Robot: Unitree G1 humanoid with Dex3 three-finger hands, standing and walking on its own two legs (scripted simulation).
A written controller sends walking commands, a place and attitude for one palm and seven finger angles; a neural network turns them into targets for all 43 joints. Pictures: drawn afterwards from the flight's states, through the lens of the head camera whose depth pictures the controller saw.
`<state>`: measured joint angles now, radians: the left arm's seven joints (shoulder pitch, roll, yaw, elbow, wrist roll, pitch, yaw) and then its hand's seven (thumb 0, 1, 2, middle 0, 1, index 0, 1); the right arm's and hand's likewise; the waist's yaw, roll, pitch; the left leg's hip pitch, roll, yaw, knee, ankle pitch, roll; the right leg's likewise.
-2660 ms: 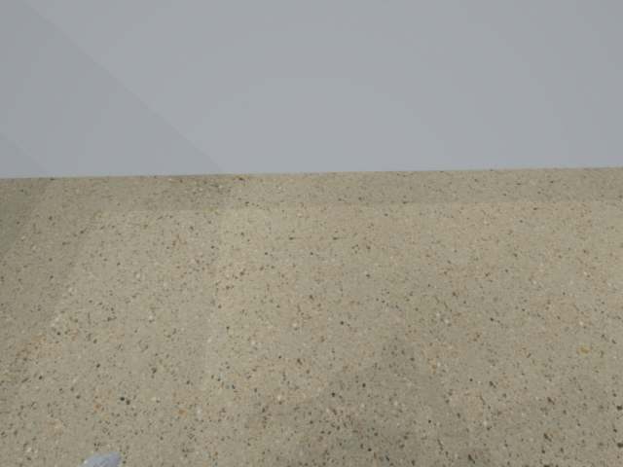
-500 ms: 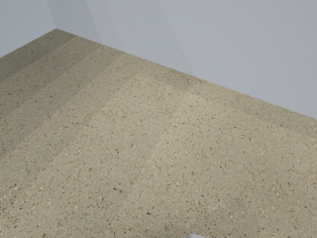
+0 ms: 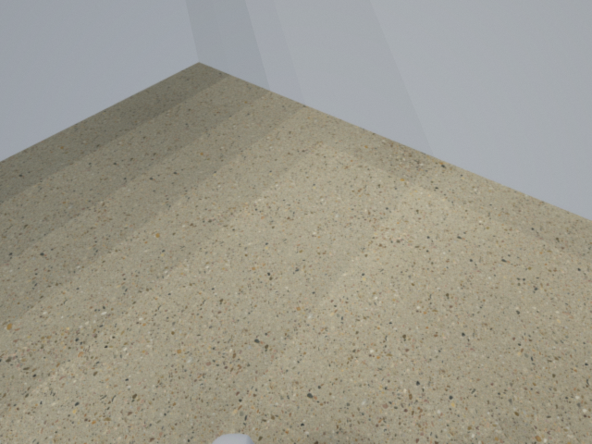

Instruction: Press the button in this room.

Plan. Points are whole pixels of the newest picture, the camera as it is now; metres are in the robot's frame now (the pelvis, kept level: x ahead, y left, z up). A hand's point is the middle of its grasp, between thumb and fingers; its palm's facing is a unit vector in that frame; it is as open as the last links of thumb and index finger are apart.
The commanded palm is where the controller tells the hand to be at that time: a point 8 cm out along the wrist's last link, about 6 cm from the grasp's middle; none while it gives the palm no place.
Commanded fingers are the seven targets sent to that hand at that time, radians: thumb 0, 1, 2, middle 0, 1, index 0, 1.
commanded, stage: turn or walk to find it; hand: left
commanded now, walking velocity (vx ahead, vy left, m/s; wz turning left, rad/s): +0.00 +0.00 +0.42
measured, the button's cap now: out of the picture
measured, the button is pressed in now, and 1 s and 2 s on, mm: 0 0 0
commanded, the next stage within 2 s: none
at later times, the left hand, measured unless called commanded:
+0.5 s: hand out of the picture +0.02 +0.25 -0.16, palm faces +0.23 -0.94 -0.25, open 7.4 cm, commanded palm none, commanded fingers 0.00 0.90 0.90 -0.20 -0.30 -0.20 -0.30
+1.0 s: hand out of the picture -0.10 +0.22 -0.18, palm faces +0.46 -0.86 -0.23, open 7.4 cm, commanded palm none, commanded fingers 0.00 0.90 0.90 -0.20 -0.30 -0.20 -0.30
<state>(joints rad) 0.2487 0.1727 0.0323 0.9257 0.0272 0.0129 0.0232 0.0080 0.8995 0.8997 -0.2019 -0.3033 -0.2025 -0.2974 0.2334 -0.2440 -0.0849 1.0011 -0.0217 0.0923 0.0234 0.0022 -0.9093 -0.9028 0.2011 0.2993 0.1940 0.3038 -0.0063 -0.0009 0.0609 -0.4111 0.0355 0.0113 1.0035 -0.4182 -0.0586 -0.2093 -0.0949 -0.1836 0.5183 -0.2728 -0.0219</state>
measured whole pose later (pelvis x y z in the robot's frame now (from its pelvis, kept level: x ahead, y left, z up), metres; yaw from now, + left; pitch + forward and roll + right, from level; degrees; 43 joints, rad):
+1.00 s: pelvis -0.05 +0.02 -0.01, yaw +25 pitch -1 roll +0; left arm 0.26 0.21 0.05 0.96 0.02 0.02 0.02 0.01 0.90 0.90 -0.20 -0.30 -0.20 -0.30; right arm 0.18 -0.24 -0.06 0.98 -0.01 0.06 0.02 0.00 -0.91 -0.90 0.20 0.30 0.19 0.30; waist 0.01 -0.03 0.08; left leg -0.27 0.04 0.07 0.62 -0.33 -0.04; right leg -0.22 -0.14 -0.22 0.61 -0.35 0.03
